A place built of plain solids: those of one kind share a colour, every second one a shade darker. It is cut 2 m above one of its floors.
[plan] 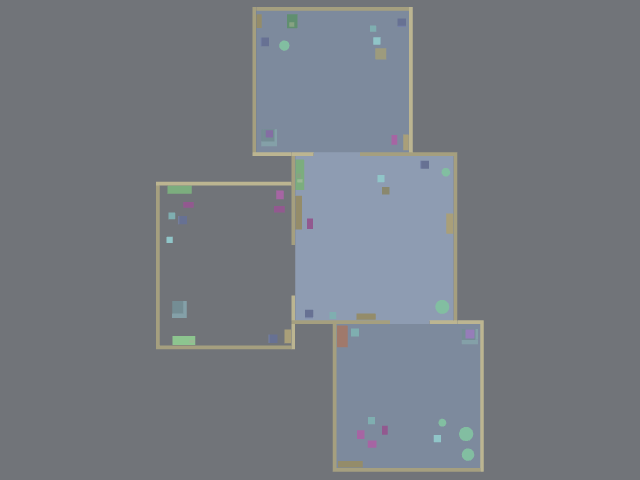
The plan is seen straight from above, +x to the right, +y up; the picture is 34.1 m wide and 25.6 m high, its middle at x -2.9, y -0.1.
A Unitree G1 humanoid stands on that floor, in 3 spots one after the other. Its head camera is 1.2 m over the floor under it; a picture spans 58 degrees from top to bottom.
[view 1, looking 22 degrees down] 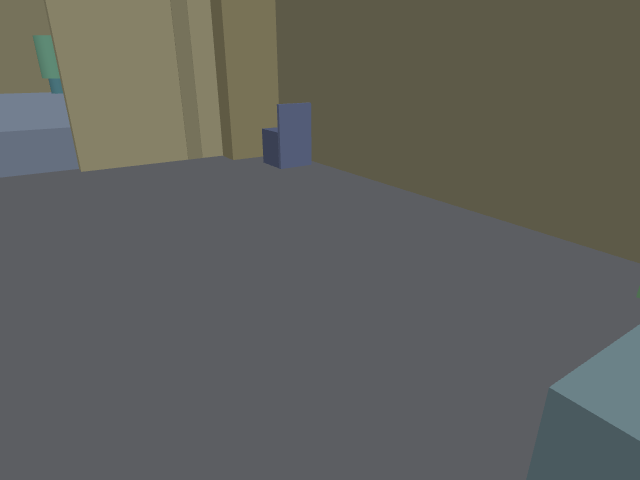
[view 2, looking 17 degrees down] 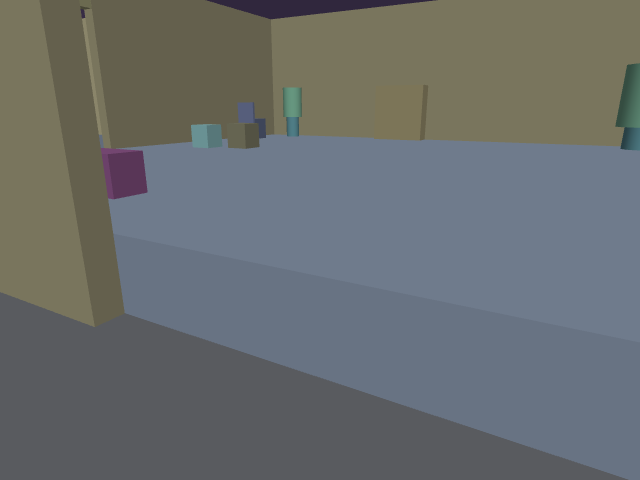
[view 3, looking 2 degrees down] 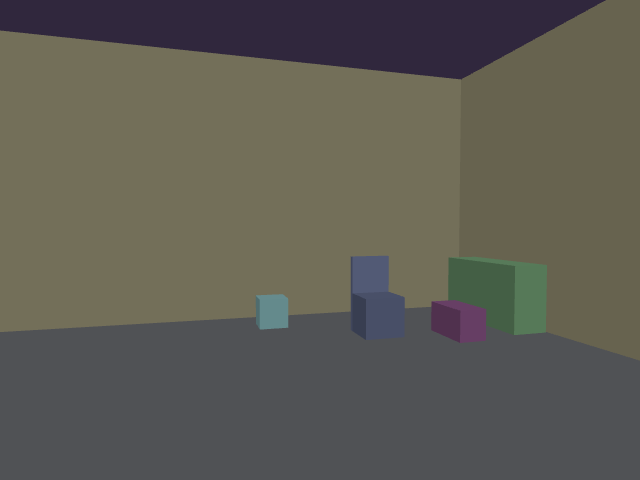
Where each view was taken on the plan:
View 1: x -10.33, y -2.57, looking -34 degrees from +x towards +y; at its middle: ground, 3.20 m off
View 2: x -5.74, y -2.57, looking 29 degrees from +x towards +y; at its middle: floor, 2.38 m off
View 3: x -5.83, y -0.95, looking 164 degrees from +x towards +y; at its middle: wall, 5.84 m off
